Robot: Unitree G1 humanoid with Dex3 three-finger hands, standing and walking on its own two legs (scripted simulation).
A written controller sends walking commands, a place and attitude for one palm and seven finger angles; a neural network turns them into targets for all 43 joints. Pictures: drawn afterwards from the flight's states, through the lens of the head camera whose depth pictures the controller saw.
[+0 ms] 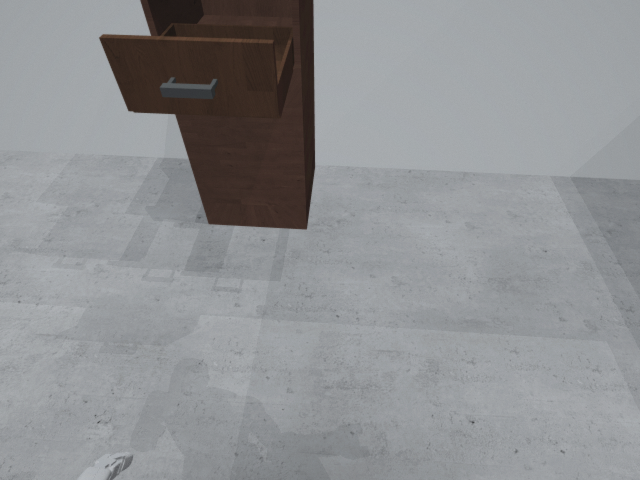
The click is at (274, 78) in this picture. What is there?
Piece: drawer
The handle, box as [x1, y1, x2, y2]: [160, 77, 217, 98]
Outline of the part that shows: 160,86 162,96 212,98 214,95 214,88 217,83 217,79 213,79 209,85 176,83 175,78 171,77 166,83 162,83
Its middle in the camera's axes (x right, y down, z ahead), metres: -0.31 -0.35 +0.90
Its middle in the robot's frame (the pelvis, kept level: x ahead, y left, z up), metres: +0.90 +0.35 +0.04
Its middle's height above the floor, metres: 0.81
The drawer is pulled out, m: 0.29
